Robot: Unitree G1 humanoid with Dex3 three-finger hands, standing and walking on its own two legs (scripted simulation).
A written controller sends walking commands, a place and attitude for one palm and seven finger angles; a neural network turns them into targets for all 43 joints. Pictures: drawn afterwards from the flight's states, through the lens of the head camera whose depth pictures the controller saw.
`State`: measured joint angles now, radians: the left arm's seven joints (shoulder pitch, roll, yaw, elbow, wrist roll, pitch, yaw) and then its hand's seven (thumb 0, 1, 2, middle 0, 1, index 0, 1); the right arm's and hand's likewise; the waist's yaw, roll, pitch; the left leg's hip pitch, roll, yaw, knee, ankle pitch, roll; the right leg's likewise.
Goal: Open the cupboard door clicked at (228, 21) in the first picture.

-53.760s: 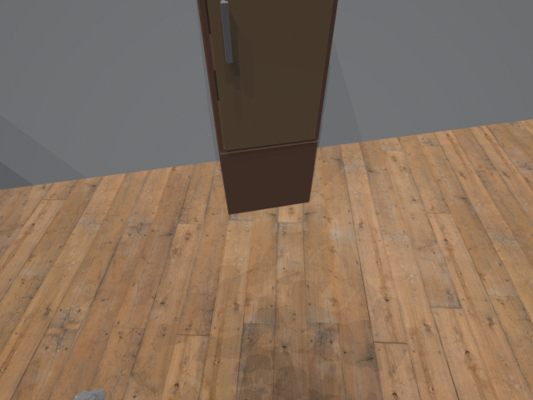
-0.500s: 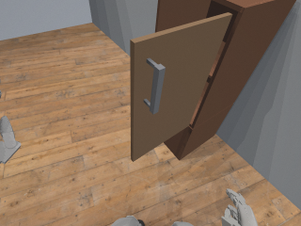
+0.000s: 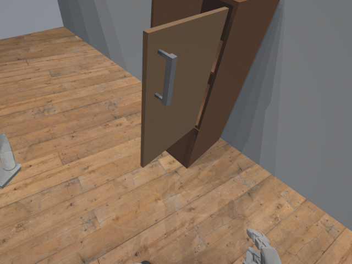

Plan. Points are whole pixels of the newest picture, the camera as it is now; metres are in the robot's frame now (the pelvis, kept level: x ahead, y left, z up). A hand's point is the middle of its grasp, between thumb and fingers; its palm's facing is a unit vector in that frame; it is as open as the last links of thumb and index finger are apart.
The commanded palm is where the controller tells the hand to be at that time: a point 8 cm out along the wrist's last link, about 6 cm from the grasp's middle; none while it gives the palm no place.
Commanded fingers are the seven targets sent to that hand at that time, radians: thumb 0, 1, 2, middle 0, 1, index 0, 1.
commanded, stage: stop stepping back and stand still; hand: left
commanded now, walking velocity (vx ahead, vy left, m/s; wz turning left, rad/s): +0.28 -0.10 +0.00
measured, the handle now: (164, 79) +0.58 +0.06 +0.12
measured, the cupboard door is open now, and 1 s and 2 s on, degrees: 91 91 91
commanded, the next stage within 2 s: let the arm hang, fingers relaxed in 1.10 s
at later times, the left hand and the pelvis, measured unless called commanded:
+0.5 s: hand out of the picture +0.12 +0.30 +0.19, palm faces +0.41 -0.77 -0.49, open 7.5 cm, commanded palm +0.06 +0.34 +0.18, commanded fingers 0.00 0.90 0.90 -0.20 -0.30 -0.20 -0.30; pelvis -0.07 +0.04 +0.00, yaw +1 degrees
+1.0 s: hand out of the picture +0.17 +0.31 +0.17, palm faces +0.40 -0.74 -0.54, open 7.4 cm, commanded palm +0.10 +0.35 +0.18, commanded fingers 0.00 0.90 0.90 -0.20 -0.30 -0.20 -0.30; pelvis -0.03 +0.04 +0.00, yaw +2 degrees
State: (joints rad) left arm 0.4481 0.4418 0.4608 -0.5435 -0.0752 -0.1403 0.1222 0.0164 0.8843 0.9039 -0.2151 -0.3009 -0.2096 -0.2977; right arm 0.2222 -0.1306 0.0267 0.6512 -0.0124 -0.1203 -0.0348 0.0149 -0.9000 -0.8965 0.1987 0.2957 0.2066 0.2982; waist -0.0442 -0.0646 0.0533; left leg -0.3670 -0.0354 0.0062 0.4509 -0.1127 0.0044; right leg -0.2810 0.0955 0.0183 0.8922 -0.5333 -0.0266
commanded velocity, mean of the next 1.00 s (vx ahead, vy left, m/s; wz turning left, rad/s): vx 0.08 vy -0.04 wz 0.00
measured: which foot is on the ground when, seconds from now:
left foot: down 0.00-0.06, up 0.08-0.28, down 0.30-1.00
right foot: up 0.00-0.10, down 0.12-0.30, up 0.32-0.54, down 0.56-1.00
